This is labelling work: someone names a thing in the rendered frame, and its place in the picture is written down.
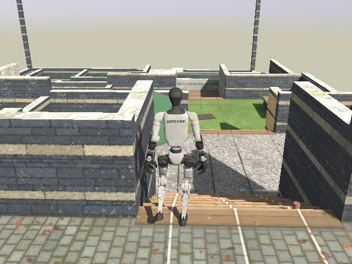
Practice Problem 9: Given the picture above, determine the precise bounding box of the left robot forearm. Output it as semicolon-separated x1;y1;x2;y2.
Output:
145;134;156;161

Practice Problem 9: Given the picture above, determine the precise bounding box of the left robot upper arm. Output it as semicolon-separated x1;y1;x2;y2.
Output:
151;112;164;143

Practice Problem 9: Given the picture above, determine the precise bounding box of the right robot forearm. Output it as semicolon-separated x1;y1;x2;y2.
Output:
195;134;206;161

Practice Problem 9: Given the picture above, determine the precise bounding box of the right robot thigh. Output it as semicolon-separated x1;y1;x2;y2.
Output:
181;153;195;192

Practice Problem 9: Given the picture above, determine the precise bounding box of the right robot upper arm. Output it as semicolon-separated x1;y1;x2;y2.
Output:
187;111;201;142

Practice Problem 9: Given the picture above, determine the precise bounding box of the left robot hand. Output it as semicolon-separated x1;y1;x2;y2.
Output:
145;160;157;174

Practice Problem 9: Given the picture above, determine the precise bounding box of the humanoid robot torso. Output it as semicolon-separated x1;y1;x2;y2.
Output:
163;109;189;165

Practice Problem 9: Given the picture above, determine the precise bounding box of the right robot hand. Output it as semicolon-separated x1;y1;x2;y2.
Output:
194;160;207;175

